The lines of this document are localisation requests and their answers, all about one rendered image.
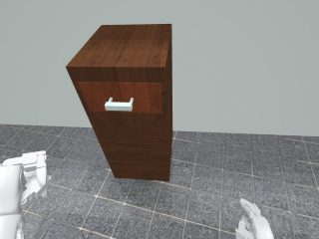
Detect right robot hand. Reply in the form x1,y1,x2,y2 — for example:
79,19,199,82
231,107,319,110
235,198,274,239

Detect handle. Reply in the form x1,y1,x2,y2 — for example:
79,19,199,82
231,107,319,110
105,98,134,112

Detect robot left forearm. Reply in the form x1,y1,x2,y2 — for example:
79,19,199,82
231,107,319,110
0,212,26,239

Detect left robot hand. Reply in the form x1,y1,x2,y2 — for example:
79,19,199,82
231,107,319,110
0,150,52,215

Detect drawer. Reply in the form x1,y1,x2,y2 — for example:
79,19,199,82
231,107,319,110
78,82,162,114

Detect cabinet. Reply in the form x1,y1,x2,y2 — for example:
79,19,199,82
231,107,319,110
66,24,172,181

